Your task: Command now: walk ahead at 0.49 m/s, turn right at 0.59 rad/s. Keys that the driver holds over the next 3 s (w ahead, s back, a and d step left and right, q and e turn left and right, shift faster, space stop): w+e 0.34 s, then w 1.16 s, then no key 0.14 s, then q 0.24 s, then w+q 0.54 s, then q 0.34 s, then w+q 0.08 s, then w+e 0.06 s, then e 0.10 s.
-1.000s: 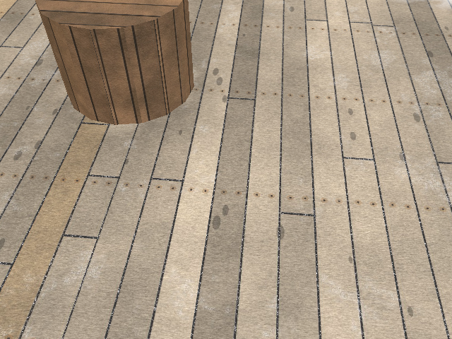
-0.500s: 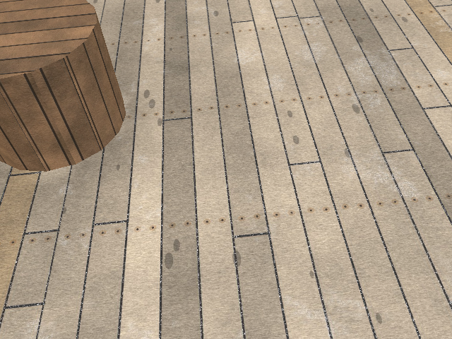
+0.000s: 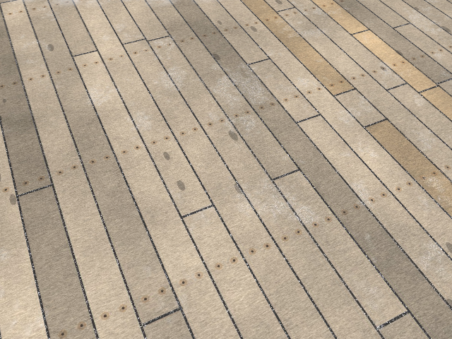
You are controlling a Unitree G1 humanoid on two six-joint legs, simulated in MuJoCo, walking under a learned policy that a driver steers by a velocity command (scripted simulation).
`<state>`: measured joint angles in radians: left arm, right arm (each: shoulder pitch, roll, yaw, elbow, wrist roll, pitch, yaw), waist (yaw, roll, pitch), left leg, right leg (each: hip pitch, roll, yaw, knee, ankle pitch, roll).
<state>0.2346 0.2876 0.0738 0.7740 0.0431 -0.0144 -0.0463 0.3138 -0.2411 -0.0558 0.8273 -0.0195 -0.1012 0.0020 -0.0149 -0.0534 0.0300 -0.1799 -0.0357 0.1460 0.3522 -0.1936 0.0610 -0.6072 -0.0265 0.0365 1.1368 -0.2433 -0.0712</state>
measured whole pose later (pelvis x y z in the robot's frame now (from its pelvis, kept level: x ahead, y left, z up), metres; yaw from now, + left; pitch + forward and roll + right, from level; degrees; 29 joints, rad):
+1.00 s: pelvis +0.56 -0.10 -0.01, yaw -18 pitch +0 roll +0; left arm 0.33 0.26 0.04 0.91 0.03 -0.07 -0.01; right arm 0.24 -0.24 -0.05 0.85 -0.02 -0.07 0.02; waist 0.02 -0.03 0.05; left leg -0.28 -0.05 0.09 0.46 -0.18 0.09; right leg -0.36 0.02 0.03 1.16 -0.32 -0.09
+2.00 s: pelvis +0.97 -0.26 -0.02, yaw -10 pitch +0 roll -1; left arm 0.24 0.21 0.04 0.97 0.03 -0.03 0.02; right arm 0.22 -0.22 -0.06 0.92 -0.01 -0.02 0.00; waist -0.01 -0.02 0.06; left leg -0.36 -0.07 0.04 0.57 -0.21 0.12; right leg -0.36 0.02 -0.05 1.08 -0.50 -0.04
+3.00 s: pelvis +1.23 -0.27 -0.01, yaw +22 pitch +0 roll +0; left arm 0.28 0.25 0.04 0.83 0.02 -0.01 -0.01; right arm 0.16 -0.24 -0.04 0.76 -0.02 -0.01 0.00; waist 0.03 -0.03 0.06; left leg -0.29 -0.07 0.07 0.48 -0.20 0.09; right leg -0.42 -0.07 -0.05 1.10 -0.43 -0.01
